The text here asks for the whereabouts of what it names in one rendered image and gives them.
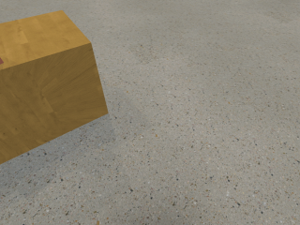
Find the pedestal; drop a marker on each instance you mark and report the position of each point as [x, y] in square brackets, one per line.
[49, 82]

